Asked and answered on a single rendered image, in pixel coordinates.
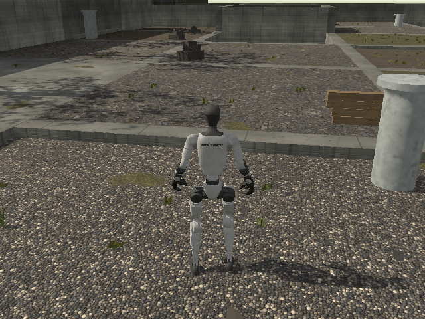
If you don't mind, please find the right robot forearm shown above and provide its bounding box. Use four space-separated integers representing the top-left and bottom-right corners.
239 160 252 184

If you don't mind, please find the left robot upper arm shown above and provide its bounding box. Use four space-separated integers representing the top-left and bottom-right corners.
179 134 199 169

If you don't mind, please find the right robot upper arm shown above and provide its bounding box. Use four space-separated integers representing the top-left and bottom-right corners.
226 134 245 170

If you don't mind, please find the right robot thigh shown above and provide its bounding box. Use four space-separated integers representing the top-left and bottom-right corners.
222 185 235 228

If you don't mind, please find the left robot shin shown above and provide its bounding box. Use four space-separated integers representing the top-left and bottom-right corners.
190 222 200 266

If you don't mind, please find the left robot forearm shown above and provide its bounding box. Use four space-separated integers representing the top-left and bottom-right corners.
173 159 185 181

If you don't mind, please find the right robot hand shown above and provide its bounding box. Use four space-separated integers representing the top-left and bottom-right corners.
240 180 255 195

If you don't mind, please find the left robot hand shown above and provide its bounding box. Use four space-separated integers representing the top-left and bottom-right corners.
171 179 187 191

